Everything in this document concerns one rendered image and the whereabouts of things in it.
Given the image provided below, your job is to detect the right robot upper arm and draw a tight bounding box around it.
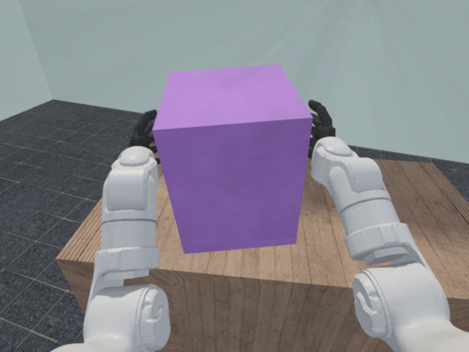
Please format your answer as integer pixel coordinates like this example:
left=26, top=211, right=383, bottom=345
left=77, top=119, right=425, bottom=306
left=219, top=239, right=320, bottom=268
left=352, top=261, right=469, bottom=352

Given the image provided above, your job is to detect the carton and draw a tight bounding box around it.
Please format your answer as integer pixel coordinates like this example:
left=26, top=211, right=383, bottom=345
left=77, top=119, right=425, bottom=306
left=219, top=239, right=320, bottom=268
left=152, top=65, right=313, bottom=254

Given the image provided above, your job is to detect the left robot hand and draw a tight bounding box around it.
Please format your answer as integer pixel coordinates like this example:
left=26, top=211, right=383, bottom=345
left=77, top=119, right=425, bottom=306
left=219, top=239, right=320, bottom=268
left=128, top=109, right=160, bottom=164

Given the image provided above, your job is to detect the pedestal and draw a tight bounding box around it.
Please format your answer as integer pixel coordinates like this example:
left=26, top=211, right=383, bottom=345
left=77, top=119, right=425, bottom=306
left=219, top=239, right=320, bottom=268
left=56, top=144, right=469, bottom=352

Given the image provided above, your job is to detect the right robot hand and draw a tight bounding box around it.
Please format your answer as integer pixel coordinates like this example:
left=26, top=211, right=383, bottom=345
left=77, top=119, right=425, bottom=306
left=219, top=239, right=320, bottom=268
left=308, top=100, right=336, bottom=159

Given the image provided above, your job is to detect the left robot upper arm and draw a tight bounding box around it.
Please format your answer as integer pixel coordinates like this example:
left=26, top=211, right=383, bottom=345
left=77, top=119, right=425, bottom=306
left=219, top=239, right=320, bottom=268
left=51, top=284, right=171, bottom=352

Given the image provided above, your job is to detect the left robot forearm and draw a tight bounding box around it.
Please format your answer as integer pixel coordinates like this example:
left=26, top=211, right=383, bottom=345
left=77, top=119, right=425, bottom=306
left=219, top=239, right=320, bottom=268
left=83, top=146, right=160, bottom=336

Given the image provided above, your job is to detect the right robot forearm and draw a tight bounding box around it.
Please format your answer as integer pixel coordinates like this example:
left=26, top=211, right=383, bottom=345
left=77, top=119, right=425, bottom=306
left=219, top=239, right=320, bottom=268
left=311, top=136, right=450, bottom=320

